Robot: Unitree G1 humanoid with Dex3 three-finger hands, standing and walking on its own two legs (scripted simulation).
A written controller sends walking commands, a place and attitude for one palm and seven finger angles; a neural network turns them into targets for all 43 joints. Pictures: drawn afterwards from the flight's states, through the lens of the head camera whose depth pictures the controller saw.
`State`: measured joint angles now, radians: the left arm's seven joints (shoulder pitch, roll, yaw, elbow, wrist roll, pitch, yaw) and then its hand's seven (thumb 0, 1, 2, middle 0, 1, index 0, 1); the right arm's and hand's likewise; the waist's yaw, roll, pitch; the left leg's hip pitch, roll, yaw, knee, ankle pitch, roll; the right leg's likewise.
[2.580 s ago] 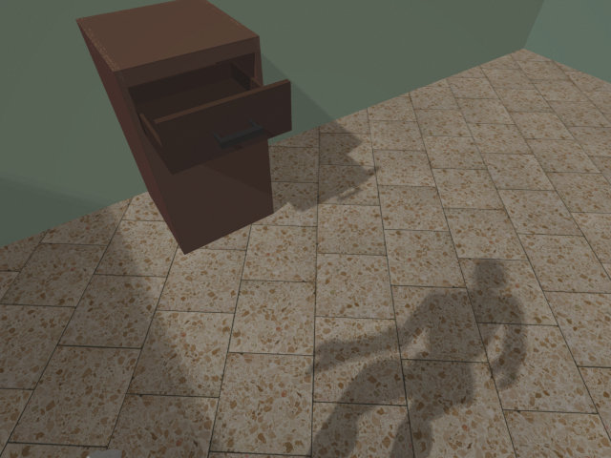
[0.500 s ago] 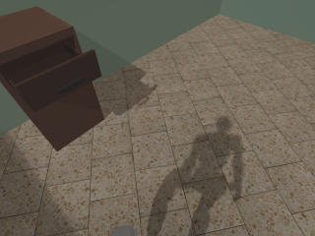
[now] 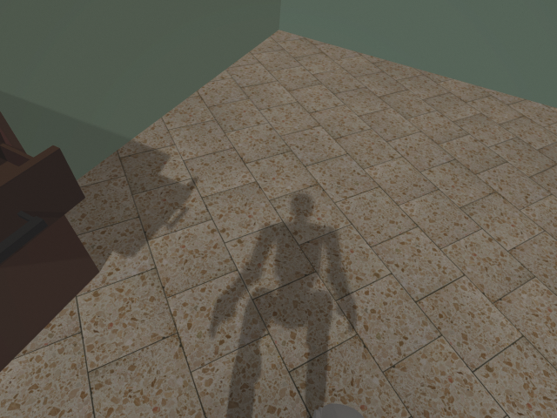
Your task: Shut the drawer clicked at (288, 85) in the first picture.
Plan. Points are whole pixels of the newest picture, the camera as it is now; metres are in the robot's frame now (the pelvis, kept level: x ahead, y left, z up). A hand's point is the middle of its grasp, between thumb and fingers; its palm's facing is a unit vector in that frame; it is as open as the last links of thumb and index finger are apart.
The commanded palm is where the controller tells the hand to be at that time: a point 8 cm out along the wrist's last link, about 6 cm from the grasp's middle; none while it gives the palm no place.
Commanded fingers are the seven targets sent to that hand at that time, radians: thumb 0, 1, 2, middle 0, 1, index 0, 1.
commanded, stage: walk to a spot facing it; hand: left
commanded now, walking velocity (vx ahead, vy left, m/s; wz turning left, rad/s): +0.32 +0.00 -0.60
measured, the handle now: (5, 238) +0.40 +0.58 -0.11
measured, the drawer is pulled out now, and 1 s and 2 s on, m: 0.22 0.22 0.22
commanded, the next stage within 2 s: turn to face it in 0.68 s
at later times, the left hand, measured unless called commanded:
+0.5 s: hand (262, 292) +0.38 +0.06 -0.17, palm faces -0.34 -0.93 -0.17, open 7.4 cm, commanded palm none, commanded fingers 0.00 0.90 0.90 -0.20 -0.30 -0.20 -0.30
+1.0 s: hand (246, 254) +0.48 +0.11 -0.18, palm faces -0.34 -0.93 -0.17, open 7.4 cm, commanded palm none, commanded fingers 0.00 0.90 0.90 -0.20 -0.30 -0.20 -0.30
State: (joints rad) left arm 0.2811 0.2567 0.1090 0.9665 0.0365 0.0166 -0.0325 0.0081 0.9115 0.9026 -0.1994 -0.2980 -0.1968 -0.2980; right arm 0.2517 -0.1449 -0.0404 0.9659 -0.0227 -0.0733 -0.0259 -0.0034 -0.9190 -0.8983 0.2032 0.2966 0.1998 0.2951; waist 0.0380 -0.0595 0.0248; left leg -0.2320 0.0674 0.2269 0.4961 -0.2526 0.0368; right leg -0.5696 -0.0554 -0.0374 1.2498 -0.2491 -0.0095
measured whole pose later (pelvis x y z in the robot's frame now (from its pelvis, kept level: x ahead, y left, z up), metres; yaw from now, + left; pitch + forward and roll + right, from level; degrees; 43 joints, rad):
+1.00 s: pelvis +0.39 -0.06 +0.00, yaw -23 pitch +0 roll -1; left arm 0.27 0.21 0.05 1.04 0.02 0.00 0.00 0.01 0.91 0.90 -0.20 -0.30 -0.20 -0.30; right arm 0.21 -0.15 -0.02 0.99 -0.02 -0.05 -0.03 0.00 -0.92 -0.90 0.20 0.30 0.20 0.29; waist 0.01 -0.05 0.03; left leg -0.25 0.05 0.14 0.48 -0.22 0.04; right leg -0.42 -0.06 -0.05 0.98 -0.40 0.03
